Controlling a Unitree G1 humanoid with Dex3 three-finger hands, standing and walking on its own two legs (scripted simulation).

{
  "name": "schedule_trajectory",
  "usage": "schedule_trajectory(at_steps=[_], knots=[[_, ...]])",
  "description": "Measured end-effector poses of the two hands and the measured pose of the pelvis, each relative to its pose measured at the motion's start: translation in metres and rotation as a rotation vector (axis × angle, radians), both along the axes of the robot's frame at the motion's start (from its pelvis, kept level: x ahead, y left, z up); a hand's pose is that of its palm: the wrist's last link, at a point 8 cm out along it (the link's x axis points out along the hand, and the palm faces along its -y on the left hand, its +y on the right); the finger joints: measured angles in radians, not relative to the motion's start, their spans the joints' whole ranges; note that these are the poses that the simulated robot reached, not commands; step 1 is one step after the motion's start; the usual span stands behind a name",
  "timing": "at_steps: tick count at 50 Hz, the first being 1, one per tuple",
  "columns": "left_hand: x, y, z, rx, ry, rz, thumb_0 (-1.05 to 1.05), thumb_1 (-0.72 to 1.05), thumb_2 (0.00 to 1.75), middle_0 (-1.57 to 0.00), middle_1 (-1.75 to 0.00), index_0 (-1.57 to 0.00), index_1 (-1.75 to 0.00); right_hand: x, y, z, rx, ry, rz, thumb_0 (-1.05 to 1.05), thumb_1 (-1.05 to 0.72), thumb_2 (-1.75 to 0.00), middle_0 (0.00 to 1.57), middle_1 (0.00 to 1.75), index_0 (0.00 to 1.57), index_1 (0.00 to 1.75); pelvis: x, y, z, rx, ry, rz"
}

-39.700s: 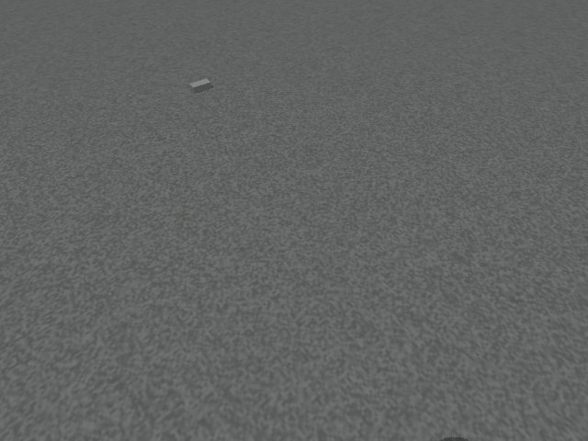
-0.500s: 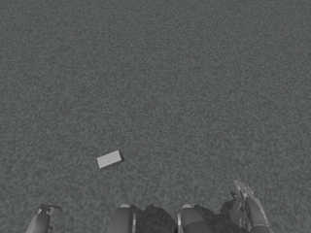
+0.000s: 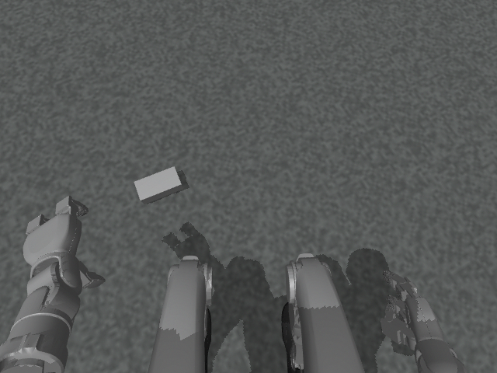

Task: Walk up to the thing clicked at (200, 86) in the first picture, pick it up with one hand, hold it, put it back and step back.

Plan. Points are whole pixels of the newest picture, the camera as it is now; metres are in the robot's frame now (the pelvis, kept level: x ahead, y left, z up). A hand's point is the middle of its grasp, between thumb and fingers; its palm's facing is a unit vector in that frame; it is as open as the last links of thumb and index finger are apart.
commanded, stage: rise first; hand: left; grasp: from above
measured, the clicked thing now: (159, 185) +0.55 +0.27 -0.48
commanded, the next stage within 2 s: none
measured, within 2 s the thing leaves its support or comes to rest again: neither
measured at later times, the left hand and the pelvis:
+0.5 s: hand (109, 214) +0.41 +0.32 -0.28, palm faces -0.37 -0.15 -0.91, open 14.0 cm; pelvis -0.03 +0.01 -0.13, yaw -4 degrees
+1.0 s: hand (127, 200) +0.46 +0.31 -0.34, palm faces -0.40 -0.16 -0.90, open 13.8 cm; pelvis -0.02 +0.02 -0.17, yaw -6 degrees
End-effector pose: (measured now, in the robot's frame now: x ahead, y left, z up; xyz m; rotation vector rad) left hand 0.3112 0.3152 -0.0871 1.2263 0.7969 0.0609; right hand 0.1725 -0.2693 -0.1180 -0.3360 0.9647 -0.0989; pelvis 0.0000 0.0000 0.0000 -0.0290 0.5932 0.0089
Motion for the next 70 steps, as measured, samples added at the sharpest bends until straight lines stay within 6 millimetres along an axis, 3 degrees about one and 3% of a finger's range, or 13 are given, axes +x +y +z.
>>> schedule_trajectory(at_steps=[6,11,17,23,32,45,55,70], knots=[[0.029,-0.002,-0.043,0.103,-0.008,-0.111,0.00,-0.54,0.99,-0.12,-1.04,-0.11,-1.05,-0.050,0.001,-0.061,0.022,0.141,-0.014,0.01,-0.91,-0.90,0.20,0.30,0.21,0.30,-0.019,-0.001,-0.047,-0.005,0.007,-0.009],[0.050,-0.002,-0.073,0.153,-0.029,-0.192,0.00,-0.51,0.98,-0.13,-1.03,-0.13,-1.04,-0.093,0.003,-0.092,0.018,0.236,-0.042,0.01,-0.90,-0.90,0.20,0.30,0.21,0.30,-0.030,0.000,-0.080,-0.015,-0.004,-0.016],[0.072,0.003,-0.102,0.174,-0.047,-0.232,0.00,-0.50,0.98,-0.12,-1.03,-0.13,-1.03,-0.132,0.005,-0.106,-0.014,0.318,-0.078,0.01,-0.90,-0.90,0.20,0.30,0.21,0.30,-0.035,0.005,-0.107,-0.037,-0.015,-0.019],[0.094,0.005,-0.125,0.161,-0.055,-0.226,0.00,-0.52,0.99,-0.11,-1.03,-0.11,-1.03,-0.154,0.008,-0.108,-0.047,0.371,-0.103,0.01,-0.89,-0.90,0.20,0.30,0.21,0.30,-0.033,0.012,-0.122,-0.062,-0.004,-0.018],[0.120,0.002,-0.154,0.162,-0.041,-0.195,0.00,-0.53,0.99,-0.10,-1.03,-0.10,-1.03,-0.166,0.016,-0.114,-0.042,0.429,-0.101,0.01,-0.89,-0.90,0.20,0.30,0.21,0.30,-0.025,0.021,-0.137,-0.084,0.031,-0.021],[0.147,-0.005,-0.190,0.150,-0.022,-0.198,0.00,-0.49,0.95,-0.13,-1.02,-0.14,-1.01,-0.174,0.025,-0.138,0.012,0.498,-0.063,0.00,-0.90,-0.90,0.20,0.30,0.21,0.30,-0.020,0.021,-0.160,-0.093,0.038,-0.032],[0.162,-0.006,-0.207,0.143,-0.023,-0.204,0.00,-0.47,0.93,-0.16,-0.99,-0.16,-0.99,-0.180,0.019,-0.146,0.017,0.547,-0.039,0.00,-0.90,-0.90,0.20,0.30,0.20,0.30,-0.017,0.016,-0.172,-0.097,0.032,-0.045],[0.177,-0.006,-0.222,0.140,-0.030,-0.212,0.00,-0.44,0.90,-0.19,-0.95,-0.19,-0.96,-0.179,0.011,-0.140,-0.018,0.586,-0.033,0.00,-0.90,-0.90,0.20,0.30,0.20,0.30,-0.013,0.016,-0.178,-0.113,0.031,-0.056]])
